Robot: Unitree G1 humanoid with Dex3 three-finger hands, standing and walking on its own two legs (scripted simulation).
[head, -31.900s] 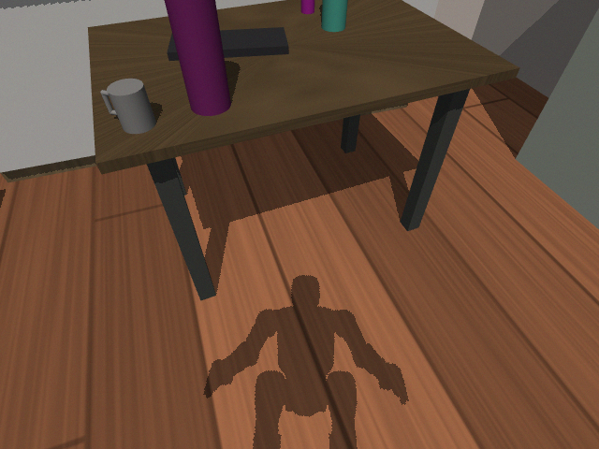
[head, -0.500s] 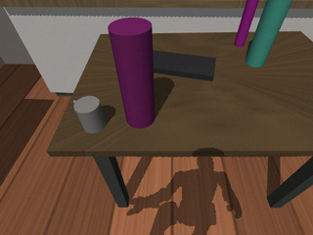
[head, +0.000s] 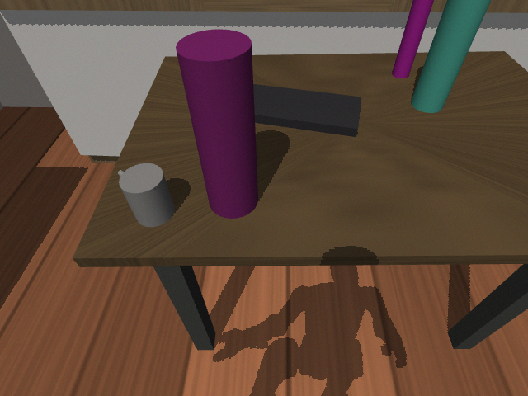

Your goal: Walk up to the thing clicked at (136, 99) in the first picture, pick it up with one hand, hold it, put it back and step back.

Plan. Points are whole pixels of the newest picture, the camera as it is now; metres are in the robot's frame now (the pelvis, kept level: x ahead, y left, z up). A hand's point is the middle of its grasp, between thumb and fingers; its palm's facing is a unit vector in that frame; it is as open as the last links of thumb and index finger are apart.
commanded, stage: stand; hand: left
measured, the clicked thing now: (142, 192) +0.48 +0.26 +0.02
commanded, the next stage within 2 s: none
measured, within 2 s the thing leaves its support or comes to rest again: neither
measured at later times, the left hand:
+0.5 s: hand out of the picture +0.07 +0.26 -0.16, palm faces -0.03 -0.93 -0.36, open 10.3 cm
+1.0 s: hand out of the picture +0.07 +0.26 -0.15, palm faces -0.03 -0.93 -0.36, open 7.4 cm
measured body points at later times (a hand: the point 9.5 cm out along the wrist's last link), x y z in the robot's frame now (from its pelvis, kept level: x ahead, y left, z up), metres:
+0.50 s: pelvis +0.00 +0.00 +0.00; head +0.01 +0.00 +0.45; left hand +0.07 +0.31 -0.13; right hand +0.07 -0.30 -0.14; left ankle -0.01 +0.14 -0.75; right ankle +0.00 -0.13 -0.75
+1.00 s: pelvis +0.00 +0.00 +0.00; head +0.00 +0.00 +0.45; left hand +0.07 +0.31 -0.13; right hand +0.07 -0.30 -0.14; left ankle -0.01 +0.14 -0.75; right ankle +0.00 -0.13 -0.75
